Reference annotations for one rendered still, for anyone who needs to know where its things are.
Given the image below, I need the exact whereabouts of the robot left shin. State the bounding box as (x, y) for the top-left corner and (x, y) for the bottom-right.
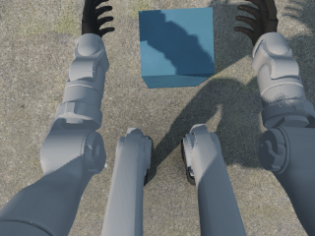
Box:
(115, 127), (147, 175)

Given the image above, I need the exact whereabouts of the robot left forearm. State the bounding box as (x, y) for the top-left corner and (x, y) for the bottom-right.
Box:
(39, 33), (109, 169)

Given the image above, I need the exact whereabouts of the robot left hand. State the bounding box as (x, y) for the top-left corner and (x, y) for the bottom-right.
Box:
(82, 0), (115, 37)

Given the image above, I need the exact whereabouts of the robot right forearm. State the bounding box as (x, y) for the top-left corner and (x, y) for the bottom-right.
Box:
(251, 31), (315, 130)

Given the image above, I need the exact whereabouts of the carton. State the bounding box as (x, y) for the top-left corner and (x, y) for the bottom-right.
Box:
(138, 7), (215, 89)

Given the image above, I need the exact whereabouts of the right robot upper arm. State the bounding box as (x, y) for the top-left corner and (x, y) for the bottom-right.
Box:
(258, 126), (315, 236)

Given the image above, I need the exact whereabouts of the robot right thigh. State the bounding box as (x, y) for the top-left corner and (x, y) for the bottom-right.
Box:
(182, 129), (247, 236)

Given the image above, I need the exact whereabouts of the left robot upper arm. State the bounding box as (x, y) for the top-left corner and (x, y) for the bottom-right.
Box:
(0, 129), (106, 236)

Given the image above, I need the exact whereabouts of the robot right hand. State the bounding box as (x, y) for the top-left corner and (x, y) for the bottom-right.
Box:
(233, 0), (279, 47)

